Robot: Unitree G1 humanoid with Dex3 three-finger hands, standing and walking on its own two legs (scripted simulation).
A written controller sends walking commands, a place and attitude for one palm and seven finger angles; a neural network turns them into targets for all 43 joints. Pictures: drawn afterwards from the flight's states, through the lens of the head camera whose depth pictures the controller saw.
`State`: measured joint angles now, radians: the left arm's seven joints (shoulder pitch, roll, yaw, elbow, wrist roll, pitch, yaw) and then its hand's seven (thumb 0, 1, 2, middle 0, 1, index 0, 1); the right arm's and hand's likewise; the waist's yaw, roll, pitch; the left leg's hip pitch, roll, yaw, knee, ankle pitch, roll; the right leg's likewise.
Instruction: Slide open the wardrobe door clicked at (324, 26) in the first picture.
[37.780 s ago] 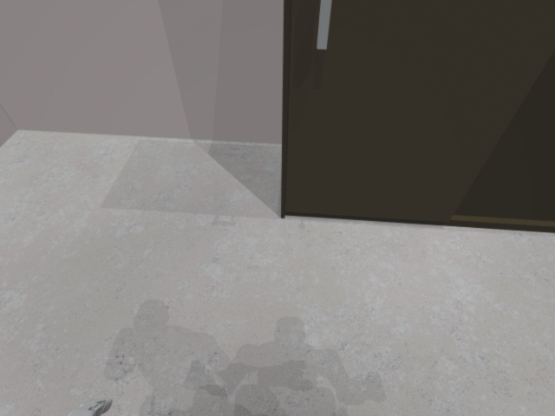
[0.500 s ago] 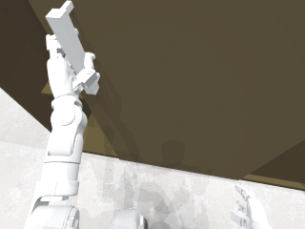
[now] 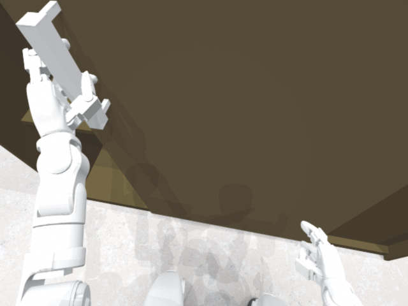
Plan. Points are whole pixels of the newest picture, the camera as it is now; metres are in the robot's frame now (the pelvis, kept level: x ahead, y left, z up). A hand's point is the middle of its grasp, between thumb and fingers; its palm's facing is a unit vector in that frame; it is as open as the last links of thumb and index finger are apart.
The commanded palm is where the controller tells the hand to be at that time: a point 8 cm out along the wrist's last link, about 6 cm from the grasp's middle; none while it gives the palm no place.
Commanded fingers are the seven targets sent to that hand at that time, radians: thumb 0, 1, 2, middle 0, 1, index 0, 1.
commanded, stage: step sideways, sliding the door along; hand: left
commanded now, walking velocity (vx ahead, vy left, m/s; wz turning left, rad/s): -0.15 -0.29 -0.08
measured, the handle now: (78, 73) +0.42 +0.27 +0.19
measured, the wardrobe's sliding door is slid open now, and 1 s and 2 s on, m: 0.40 0.60 0.65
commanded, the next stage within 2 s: stop walking and hold the door there in 1.44 s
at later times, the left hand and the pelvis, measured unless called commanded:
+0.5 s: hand (147, 104) +0.37 +0.14 +0.18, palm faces +0.40 -0.92 -0.02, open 7.6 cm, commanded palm +0.33 +0.12 +0.16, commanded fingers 0.00 0.90 0.90 -0.45 -1.40 -0.45 -1.40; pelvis +0.01 -0.09 +0.02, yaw -2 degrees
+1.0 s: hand (214, 114) +0.36 +0.04 +0.18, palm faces +0.31 -0.95 +0.04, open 7.5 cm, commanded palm +0.33 +0.02 +0.16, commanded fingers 0.00 0.90 0.90 -0.45 -1.40 -0.45 -1.40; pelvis -0.01 -0.16 +0.03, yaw -2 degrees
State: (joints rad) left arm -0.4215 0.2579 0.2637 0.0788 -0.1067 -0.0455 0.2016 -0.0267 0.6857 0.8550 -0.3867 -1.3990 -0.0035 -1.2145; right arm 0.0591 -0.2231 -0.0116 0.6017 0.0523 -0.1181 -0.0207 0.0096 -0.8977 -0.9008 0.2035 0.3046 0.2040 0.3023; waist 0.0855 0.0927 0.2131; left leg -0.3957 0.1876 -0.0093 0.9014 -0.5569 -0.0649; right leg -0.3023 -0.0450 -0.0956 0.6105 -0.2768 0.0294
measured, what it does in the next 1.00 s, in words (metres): steps to the right: left foot, then right foot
